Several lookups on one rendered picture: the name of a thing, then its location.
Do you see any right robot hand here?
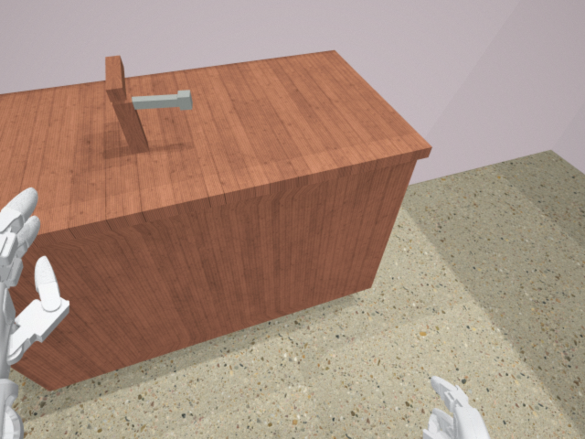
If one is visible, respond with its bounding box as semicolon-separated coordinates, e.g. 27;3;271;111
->
423;376;491;439

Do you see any counter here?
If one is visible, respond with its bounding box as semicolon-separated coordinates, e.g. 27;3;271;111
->
0;50;432;391

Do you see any tap lever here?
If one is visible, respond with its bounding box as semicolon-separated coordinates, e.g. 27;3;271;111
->
132;90;193;111

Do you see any left robot hand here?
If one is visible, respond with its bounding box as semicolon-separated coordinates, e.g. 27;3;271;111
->
0;187;69;379

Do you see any robot left forearm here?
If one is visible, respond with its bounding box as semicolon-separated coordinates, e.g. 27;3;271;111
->
0;379;24;439

